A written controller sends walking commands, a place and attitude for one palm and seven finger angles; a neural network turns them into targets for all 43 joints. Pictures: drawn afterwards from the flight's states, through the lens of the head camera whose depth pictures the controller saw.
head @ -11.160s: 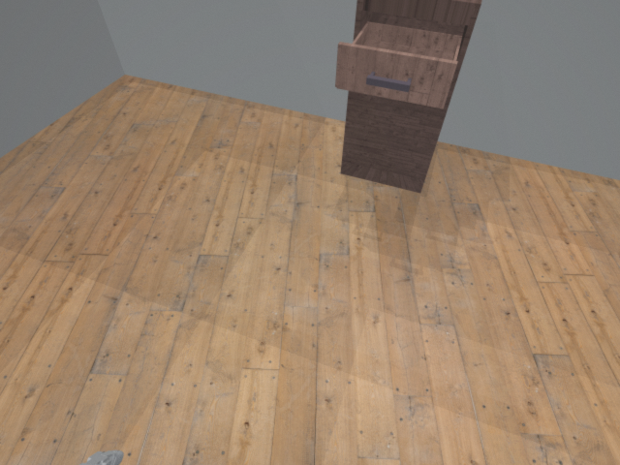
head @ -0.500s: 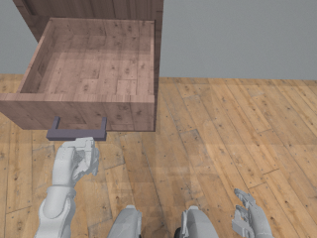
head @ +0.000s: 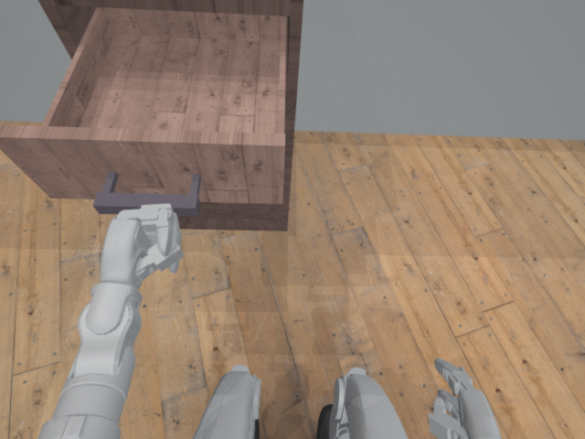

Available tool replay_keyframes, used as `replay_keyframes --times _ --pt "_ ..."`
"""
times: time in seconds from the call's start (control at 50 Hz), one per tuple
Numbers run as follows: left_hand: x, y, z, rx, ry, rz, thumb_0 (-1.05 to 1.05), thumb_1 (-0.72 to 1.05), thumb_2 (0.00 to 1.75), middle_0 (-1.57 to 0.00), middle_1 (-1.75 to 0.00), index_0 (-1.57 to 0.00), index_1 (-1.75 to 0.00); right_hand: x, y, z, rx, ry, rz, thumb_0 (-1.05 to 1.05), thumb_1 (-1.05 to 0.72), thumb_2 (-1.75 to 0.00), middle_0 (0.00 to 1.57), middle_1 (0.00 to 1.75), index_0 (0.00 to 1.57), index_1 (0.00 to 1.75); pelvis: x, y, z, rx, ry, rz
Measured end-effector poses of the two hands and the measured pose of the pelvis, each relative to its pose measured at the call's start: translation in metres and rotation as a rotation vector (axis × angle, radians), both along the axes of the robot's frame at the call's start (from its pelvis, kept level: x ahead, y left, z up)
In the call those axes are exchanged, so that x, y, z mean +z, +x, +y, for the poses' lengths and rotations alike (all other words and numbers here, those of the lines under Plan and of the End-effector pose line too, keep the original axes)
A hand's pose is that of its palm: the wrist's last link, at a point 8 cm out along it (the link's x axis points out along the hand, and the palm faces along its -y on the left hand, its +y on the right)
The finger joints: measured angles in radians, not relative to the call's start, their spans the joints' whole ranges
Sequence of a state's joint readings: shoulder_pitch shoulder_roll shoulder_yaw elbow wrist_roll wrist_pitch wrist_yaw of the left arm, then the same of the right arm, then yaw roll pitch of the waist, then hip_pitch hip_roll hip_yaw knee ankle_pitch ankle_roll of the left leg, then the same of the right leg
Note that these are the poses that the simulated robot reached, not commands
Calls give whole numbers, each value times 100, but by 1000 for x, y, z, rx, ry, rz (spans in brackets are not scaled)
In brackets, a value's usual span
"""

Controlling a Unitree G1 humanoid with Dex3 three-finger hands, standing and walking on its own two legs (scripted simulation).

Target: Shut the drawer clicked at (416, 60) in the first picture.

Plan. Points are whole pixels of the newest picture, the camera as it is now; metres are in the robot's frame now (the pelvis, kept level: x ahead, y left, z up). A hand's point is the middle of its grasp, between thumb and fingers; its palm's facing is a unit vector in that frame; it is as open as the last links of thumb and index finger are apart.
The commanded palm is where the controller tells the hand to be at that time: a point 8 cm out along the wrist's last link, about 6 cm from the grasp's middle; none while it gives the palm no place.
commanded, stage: push the drawer shut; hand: left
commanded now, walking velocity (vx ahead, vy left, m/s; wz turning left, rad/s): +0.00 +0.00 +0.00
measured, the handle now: (151, 192) +0.42 +0.22 +0.04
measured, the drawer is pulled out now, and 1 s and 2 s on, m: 0.27 0.14 0.02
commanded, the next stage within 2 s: none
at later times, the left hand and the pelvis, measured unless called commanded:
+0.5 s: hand (185, 193) +0.43 +0.18 +0.02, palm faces +0.02 -1.00 -0.05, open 2.9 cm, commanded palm +0.42 +0.22 +0.04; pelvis +0.00 +0.01 +0.00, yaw -1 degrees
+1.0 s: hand (187, 164) +0.48 +0.18 +0.02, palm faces +0.02 -1.00 -0.04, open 2.9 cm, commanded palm +0.48 +0.23 +0.04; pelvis +0.00 +0.01 +0.00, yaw -2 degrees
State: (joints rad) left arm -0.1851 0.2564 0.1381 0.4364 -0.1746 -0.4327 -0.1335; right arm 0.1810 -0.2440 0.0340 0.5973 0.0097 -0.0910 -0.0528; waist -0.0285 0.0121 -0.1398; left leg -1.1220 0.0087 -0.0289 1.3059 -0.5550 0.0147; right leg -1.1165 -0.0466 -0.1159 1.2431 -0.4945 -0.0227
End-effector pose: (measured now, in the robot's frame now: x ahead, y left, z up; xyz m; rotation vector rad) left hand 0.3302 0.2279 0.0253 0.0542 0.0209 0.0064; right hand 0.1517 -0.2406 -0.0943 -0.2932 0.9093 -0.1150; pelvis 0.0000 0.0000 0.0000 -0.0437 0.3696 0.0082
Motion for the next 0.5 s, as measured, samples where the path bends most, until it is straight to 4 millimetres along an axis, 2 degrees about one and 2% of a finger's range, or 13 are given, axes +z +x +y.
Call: replay_keyframes --times 0.32,0.5 --pt "3 52 0 12 -3 -7 -1 77 95 -140 -160 -140 -160 -1 -53 -11 -74 -25 122 1 -90 -89 21 30 21 30 3 -4 5 -16 4 13" --pt "2 80 2 14 -5 -5 -3 77 94 -140 -160 -140 -160 -4 -74 -13 -106 -31 202 1 -90 -89 21 30 21 30 3 0 7 -26 4 34"
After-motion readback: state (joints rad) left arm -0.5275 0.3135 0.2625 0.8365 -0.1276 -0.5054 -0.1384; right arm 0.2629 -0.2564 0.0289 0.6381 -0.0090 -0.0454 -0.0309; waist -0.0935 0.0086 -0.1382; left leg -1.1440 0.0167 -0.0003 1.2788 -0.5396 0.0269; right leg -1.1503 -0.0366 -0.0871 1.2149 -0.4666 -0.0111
